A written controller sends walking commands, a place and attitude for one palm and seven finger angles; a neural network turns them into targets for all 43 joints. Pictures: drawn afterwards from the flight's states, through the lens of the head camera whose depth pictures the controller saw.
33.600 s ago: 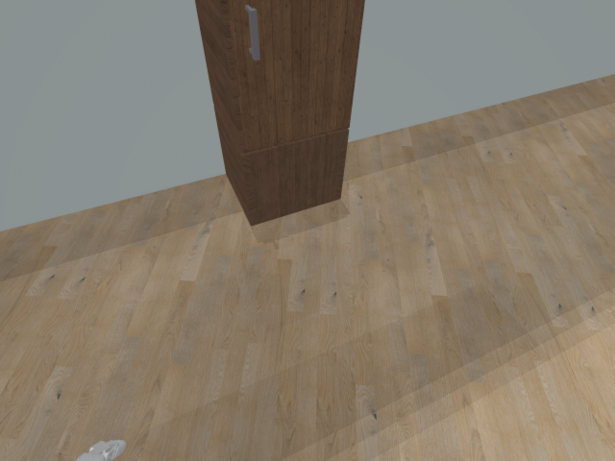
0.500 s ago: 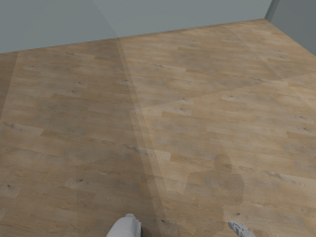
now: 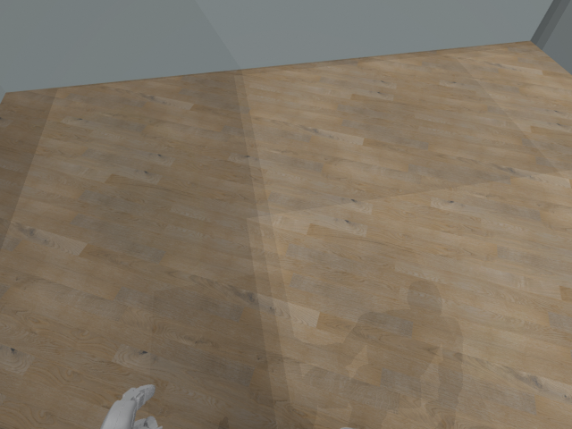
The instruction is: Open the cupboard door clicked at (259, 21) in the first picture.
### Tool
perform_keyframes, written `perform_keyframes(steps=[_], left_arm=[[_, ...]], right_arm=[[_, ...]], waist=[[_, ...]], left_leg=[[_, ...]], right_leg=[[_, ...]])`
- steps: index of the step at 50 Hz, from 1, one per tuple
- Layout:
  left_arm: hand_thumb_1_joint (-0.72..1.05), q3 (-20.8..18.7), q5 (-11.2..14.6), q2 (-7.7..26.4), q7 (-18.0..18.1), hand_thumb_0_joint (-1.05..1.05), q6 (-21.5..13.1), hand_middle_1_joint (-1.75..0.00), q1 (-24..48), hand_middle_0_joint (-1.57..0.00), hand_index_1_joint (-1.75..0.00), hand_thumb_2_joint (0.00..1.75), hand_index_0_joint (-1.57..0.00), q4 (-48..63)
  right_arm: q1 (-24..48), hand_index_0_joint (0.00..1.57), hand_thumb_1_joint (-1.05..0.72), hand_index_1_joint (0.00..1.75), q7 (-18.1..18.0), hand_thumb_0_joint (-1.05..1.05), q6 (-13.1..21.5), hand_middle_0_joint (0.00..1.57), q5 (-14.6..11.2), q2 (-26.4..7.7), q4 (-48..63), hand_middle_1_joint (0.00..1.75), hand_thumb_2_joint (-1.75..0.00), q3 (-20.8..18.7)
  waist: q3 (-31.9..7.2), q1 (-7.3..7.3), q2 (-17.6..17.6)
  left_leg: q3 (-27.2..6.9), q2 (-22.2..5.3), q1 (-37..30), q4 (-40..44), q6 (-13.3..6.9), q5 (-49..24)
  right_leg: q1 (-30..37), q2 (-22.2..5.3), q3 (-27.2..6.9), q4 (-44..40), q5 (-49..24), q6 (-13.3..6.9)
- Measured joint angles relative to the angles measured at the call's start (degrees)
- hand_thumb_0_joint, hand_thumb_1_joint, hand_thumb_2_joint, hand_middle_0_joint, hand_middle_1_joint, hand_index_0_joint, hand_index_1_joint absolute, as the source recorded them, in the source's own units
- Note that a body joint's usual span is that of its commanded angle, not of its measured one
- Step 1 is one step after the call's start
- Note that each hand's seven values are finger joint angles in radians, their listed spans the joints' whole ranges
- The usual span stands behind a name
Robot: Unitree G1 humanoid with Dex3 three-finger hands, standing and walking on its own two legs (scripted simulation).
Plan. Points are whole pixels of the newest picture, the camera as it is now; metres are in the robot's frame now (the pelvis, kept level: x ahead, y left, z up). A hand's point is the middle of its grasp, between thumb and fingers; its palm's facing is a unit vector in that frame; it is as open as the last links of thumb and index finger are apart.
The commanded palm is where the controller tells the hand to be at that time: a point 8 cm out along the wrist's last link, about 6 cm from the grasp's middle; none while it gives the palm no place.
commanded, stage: turn to face it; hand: left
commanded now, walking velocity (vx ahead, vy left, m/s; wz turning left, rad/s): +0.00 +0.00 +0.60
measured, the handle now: out of the picture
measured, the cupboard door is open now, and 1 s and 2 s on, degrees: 36 36 36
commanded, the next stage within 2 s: none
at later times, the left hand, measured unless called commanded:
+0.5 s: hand out of the picture -0.02 +0.22 -0.19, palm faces +0.37 -0.89 -0.27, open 7.3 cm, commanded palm none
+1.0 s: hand out of the picture +0.07 +0.17 -0.14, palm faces +0.56 -0.78 -0.28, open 7.3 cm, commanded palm none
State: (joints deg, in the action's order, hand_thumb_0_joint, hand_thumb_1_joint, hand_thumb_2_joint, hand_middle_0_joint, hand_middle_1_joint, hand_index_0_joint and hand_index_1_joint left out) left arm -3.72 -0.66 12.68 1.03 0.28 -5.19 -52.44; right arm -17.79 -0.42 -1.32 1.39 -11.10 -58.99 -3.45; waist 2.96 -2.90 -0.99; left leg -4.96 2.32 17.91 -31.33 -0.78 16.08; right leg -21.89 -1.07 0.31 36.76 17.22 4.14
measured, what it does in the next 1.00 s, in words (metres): walks ahead, turning left: right foot, then left foot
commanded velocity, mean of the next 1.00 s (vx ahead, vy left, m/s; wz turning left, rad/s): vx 0.00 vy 0.00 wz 0.60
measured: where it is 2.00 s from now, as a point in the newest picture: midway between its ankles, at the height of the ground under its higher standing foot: outside the picture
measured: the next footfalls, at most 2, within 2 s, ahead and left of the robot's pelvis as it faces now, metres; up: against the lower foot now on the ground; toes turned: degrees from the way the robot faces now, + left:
right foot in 0.02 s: +0.05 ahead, -0.13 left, +0.00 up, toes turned +0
left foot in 0.44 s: +0.05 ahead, +0.11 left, +0.00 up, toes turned +25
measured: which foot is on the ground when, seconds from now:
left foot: down 0.00-0.02, up 0.04-0.42, down 0.44-0.90, up 0.92-1.00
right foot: up 0.00-0.00, down 0.02-0.44, up 0.46-0.88, down 0.90-1.00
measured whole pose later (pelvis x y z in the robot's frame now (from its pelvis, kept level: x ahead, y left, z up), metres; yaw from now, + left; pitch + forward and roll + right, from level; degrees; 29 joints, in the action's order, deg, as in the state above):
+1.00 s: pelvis +0.09 -0.05 +0.00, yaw +37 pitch +1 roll +2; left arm -1.5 -1.1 9.8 1.3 0.3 -7.8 -49.5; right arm -11.1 0.9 -4.0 1.0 -14.5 -54.8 -5.3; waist 6.3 -2.3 -2.6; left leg -3.3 3.2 28.9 -61.8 2.3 27.0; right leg -15.6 -2.5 4.4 32.9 18.9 -1.7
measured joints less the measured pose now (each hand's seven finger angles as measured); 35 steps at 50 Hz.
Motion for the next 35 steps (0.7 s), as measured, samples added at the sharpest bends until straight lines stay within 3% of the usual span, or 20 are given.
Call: perform_keyframes(steps=[2,4,6,9,16,20,22,23,25,28,31,35], left_arm=[[0.92,0.42,-0.24,-0.42,0.12,0.0,-1.12,-0.29,0.03,-0.19,-0.3,0.9,-0.2,0.64],[0.92,1.22,-0.45,-1.34,0.31,0.0,-1.55,-0.29,-0.03,-0.19,-0.3,0.9,-0.2,0.89],[0.91,1.79,-0.47,-2.2,0.52,0.0,-1.42,-0.3,-0.82,-0.2,-0.3,0.9,-0.2,0.98],[0.91,2.15,-0.44,-3.0,0.59,0.0,-0.91,-0.3,-2.51,-0.2,-0.3,0.9,-0.2,0.67],[0.93,1.31,-0.77,-1.43,0.46,-0.01,-0.77,-0.3,-6.03,-0.2,-0.3,0.9,-0.21,0.23],[0.92,0.68,-1.02,0.66,0.18,-0.01,-0.25,-0.3,-8.25,-0.2,-0.3,0.9,-0.21,-0.37],[0.92,0.33,-0.74,1.75,-0.07,0.0,0.09,-0.3,-9.91,-0.2,-0.3,0.9,-0.21,-0.75],[0.91,0.13,-0.46,2.43,-0.26,0.0,0.58,-0.3,-10.15,-0.2,-0.3,0.9,-0.21,-1.16],[0.91,-0.23,-0.38,3.52,-0.08,0.0,2.38,-0.3,-9.54,-0.2,-0.3,0.9,-0.2,-1.61],[0.91,-0.58,-0.6,3.76,0.08,0.0,3.42,-0.3,-8.29,-0.2,-0.3,0.9,-0.2,-1.65],[0.91,-0.55,-0.73,3.41,-0.4,0.01,3.17,-0.29,-6.58,-0.19,-0.3,0.9,-0.2,-0.73],[0.91,-0.18,-0.64,2.52,-0.56,0.0,2.62,-0.29,-4.86,-0.19,-0.3,0.9,-0.2,0.75]], right_arm=[[0.39,0.2,-0.91,0.3,0.16,0.0,-0.26,0.2,-0.51,-0.78,0.34,0.3,-0.9,-0.53],[1.87,0.2,-0.91,0.3,0.19,0.0,-0.78,0.2,-0.57,-1.77,0.73,0.3,-0.9,-1.06],[3.27,0.2,-0.91,0.29,0.44,0.0,-1.37,0.2,-0.55,-2.62,1.33,0.3,-0.9,-1.42],[5.53,0.2,-0.91,0.29,1.07,0.0,-2.1,0.2,-0.49,-3.42,2.48,0.3,-0.9,-1.6],[11.42,0.2,-0.91,0.29,1.95,0.0,-2.7,0.2,-0.48,-4.33,5.01,0.3,-0.9,-1.43],[14.3,0.2,-0.91,0.29,2.22,0.0,-2.27,0.2,-0.58,-4.25,6.79,0.3,-0.9,-0.94],[14.81,0.2,-0.91,0.29,2.44,0.0,-1.52,0.2,-0.46,-4.36,8.14,0.3,-0.9,-0.55],[14.98,0.2,-0.91,0.29,2.41,0.0,-0.82,0.2,-0.27,-4.19,8.66,0.3,-0.9,-0.6],[14.87,0.2,-0.91,0.29,2.2,0.0,-0.11,0.2,-0.34,-3.64,9.24,0.3,-0.9,-0.13],[13.47,0.2,-0.9,0.29,1.41,0.0,-0.08,0.2,-0.21,-2.9,9.33,0.3,-0.9,0.54],[11.97,0.2,-0.9,0.3,0.88,0.0,-0.02,0.2,-0.27,-2.18,8.66,0.3,-0.9,1.02],[9.72,0.21,-0.9,0.3,0.91,0.0,0.0,0.2,-0.33,-1.25,7.54,0.3,-0.9,1.27]], waist=[[-0.31,0.3,-0.27],[0.39,0.05,-0.5],[0.64,0.03,-0.04],[0.66,0.05,1.04],[2.69,2.1,2.86],[3.86,3.55,3.74],[3.51,3.85,3.98],[3.39,3.62,4.39],[3.7,4.21,5.09],[3.14,4.65,4.46],[3.02,4.53,3.77],[2.57,3.96,2.81]], left_leg=[[-0.5,0.31,1.94,-5.37,1.19,4.88],[1.24,0.52,5.91,-18.39,2.15,12.81],[3.56,-0.08,9.3,-29.71,3.1,13.5],[5.76,-2.12,11.82,-36.0,4.13,10.46],[8.05,-4.6,9.33,-23.51,4.59,8.44],[10.49,-3.85,4.99,-12.67,3.34,7.59],[11.75,-3.1,1.17,-4.68,2.17,1.07],[11.55,-2.5,1.54,-4.7,0.66,-0.28],[10.83,-1.73,2.54,-7.14,-1.76,1.97],[9.2,-1.54,1.55,-4.91,-2.31,2.21],[7.32,-0.94,-0.09,-0.52,-2.08,-0.4],[4.76,-0.5,-1.28,2.97,-1.83,-2.43]], right_leg=[[2.96,0.16,0.95,-4.7,-1.75,-2.72],[3.94,-0.66,2.54,-3.61,0.06,-4.74],[5.94,-1.92,4.07,-4.68,0.63,-5.26],[8.67,-3.5,6.49,-7.03,0.43,-5.2],[11.68,-5.83,12.5,-7.37,2.16,-4.74],[11.42,-7.26,15.46,-3.64,5.01,-3.74],[9.87,-8.41,16.47,1.24,7.54,-2.81],[7.69,-8.91,15.14,6.64,9.57,-1.85],[2.38,-7.36,8.88,18.87,14.78,-0.69],[-3.39,-5.22,3.93,28.32,12.87,0.41],[-6.9,-4.59,0.75,30.47,7.25,1.23],[-8.07,-4.02,-1.15,26.92,4.35,1.98]])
